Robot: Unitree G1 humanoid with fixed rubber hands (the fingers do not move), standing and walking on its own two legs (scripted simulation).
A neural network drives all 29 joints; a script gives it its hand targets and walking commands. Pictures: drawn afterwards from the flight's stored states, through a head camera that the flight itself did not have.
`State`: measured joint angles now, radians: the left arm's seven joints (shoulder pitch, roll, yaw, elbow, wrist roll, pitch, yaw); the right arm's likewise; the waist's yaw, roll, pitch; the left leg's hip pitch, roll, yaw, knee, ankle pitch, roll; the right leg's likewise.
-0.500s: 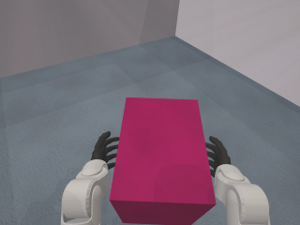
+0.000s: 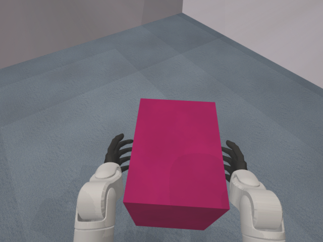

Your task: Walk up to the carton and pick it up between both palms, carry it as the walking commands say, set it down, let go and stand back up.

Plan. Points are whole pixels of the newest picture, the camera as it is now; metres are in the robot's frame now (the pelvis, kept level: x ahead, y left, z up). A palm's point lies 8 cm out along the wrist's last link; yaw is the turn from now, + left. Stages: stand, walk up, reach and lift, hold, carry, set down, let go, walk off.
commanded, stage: carry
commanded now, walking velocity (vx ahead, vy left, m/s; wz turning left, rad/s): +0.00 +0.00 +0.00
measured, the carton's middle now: (173, 167) +0.30 +0.00 +0.00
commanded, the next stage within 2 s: hold in 1.06 s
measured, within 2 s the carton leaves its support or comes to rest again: neither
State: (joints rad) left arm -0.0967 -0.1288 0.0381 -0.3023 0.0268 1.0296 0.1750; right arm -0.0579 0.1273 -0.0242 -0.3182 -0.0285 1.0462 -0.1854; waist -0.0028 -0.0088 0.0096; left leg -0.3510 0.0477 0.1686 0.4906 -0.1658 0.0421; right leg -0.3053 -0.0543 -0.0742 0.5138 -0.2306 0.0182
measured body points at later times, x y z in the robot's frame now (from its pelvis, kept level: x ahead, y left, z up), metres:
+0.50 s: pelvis +0.01 -0.01 +0.00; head +0.00 +0.00 +0.45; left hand +0.29 +0.14 +0.05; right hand +0.28 -0.15 +0.05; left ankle +0.06 +0.10 -0.73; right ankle +0.02 -0.13 -0.73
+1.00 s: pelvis +0.01 +0.00 +0.00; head +0.00 +0.01 +0.45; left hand +0.28 +0.14 +0.05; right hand +0.28 -0.14 +0.05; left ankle +0.06 +0.10 -0.74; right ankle +0.02 -0.13 -0.73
